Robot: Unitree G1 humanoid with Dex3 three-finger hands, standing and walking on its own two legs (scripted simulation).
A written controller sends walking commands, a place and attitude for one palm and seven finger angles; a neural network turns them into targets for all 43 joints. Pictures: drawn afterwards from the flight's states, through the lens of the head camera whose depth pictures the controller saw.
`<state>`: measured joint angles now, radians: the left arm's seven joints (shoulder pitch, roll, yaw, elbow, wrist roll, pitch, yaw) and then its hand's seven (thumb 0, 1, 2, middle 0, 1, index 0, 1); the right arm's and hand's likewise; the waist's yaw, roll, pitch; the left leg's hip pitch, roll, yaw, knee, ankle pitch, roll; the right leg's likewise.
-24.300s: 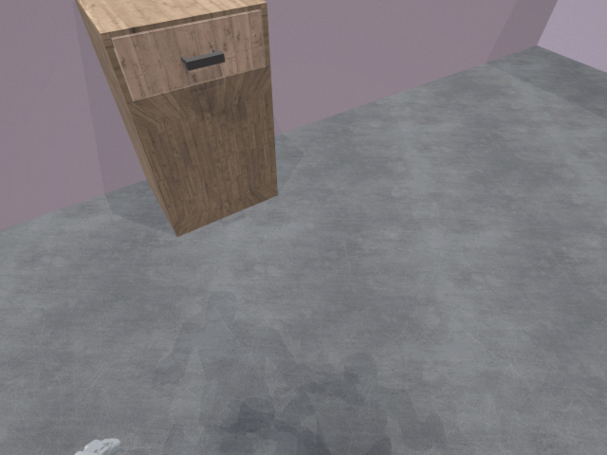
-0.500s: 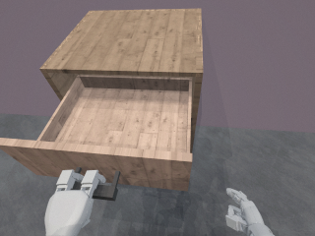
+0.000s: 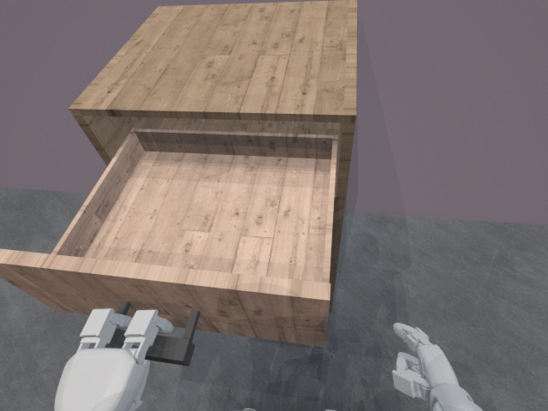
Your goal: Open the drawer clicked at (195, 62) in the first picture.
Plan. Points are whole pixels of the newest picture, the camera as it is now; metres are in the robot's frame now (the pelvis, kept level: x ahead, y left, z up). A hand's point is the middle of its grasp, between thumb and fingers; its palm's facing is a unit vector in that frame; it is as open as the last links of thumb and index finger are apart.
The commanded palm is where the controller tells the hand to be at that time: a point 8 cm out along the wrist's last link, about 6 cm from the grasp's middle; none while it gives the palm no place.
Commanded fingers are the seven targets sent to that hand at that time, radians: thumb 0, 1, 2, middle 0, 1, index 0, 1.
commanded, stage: open the thumb to release the handle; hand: left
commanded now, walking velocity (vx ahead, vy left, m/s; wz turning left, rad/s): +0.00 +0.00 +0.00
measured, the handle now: (152, 329) +0.22 +0.20 +0.03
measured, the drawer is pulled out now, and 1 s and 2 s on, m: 0.30 0.29 0.29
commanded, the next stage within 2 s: lift the hand off the handle in 0.48 s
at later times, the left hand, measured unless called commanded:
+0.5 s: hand (137, 373) +0.16 +0.20 +0.03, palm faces +0.04 -0.13 -0.99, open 12.5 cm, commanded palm +0.13 +0.21 +0.07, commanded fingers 0.00 -0.50 0.30 -0.30 -1.20 -0.30 -1.20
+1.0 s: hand (143, 370) +0.17 +0.20 +0.02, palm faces +0.03 -0.14 -0.99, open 13.8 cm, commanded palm +0.14 +0.20 +0.08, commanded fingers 0.00 -0.50 0.30 -0.30 -1.20 -0.30 -1.20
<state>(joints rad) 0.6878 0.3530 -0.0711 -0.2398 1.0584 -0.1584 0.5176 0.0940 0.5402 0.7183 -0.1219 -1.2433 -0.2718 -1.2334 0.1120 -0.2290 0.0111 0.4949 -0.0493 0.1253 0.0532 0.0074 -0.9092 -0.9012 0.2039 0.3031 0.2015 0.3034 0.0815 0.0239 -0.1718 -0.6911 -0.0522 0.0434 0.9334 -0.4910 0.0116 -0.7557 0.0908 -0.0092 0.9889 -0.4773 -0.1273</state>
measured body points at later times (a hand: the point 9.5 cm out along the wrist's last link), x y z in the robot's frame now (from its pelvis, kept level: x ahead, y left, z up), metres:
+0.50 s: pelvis -0.01 +0.00 +0.01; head +0.02 -0.04 +0.46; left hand +0.16 +0.20 +0.08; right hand +0.21 -0.21 -0.09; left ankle -0.02 +0.12 -0.68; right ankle +0.00 -0.04 -0.68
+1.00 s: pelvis -0.01 +0.01 +0.01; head +0.03 -0.03 +0.45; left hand +0.16 +0.20 +0.07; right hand +0.21 -0.20 -0.10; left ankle -0.02 +0.12 -0.68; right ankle +0.00 -0.04 -0.68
